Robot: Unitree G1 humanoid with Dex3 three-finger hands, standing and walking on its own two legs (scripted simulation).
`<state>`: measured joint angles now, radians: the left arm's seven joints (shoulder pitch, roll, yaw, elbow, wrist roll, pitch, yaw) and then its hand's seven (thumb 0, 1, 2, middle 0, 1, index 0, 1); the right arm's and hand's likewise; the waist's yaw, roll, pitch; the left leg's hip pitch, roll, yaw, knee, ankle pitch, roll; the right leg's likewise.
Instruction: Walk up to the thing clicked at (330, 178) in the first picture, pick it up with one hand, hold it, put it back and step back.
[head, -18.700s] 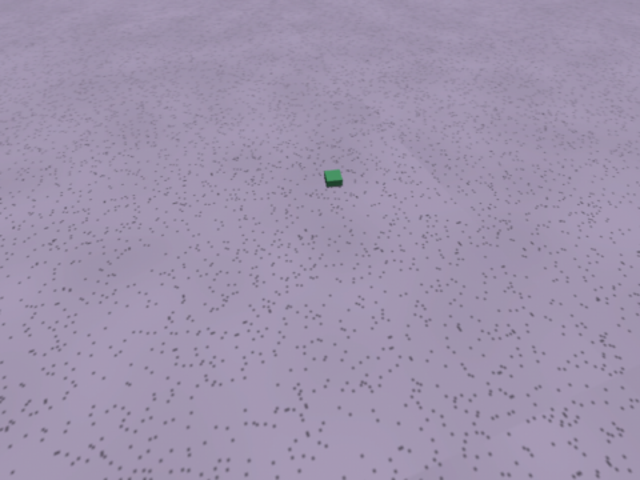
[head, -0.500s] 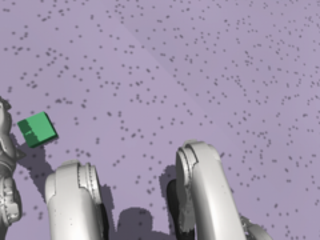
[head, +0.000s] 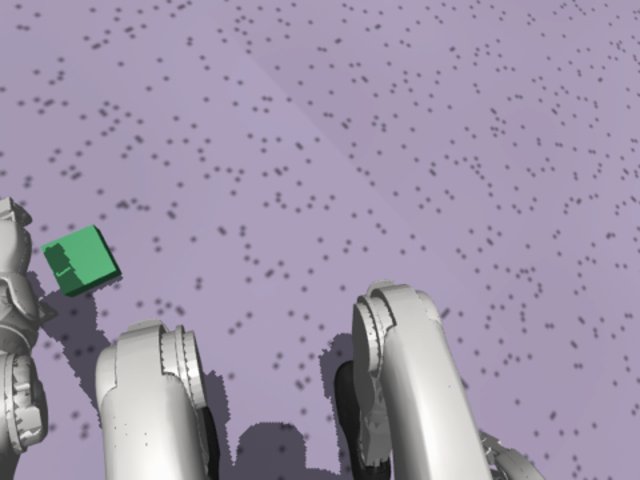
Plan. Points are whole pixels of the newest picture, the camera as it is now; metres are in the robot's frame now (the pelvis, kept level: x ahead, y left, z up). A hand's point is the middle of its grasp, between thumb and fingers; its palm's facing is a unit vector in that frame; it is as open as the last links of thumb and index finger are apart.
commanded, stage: rise first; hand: left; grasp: from above
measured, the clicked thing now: (82, 260) +0.45 +0.30 -0.30
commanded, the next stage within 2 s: approach in 0.14 s
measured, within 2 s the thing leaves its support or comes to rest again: neither
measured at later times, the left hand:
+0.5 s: hand (39, 258) +0.42 +0.31 -0.18, palm faces -0.36 -0.21 -0.91, open 14.0 cm
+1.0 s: hand (52, 275) +0.41 +0.31 -0.21, palm faces -0.44 -0.23 -0.87, open 14.3 cm
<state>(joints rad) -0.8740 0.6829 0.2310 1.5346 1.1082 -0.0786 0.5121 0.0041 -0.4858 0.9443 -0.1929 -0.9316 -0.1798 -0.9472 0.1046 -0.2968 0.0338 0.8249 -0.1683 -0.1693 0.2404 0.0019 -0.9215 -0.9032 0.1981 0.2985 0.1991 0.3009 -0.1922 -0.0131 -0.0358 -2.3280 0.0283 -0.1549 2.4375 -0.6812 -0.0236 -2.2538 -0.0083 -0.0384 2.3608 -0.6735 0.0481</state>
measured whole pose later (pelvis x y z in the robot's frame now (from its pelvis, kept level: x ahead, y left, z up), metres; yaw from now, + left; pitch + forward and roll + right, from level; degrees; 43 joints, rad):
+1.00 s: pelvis +0.00 +0.00 -0.01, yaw -1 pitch +31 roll -8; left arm -0.87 0.73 0.23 1.55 1.10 -0.12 0.49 0.00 -0.58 1.03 -0.12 -0.97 -0.09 -1.00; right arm 0.18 -0.31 0.09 0.82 -0.19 -0.19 0.28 0.00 -0.91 -0.89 0.20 0.30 0.20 0.30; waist -0.24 -0.02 0.04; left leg -2.34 0.03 -0.18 2.47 -0.68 -0.04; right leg -2.27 0.00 -0.06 2.39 -0.66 0.05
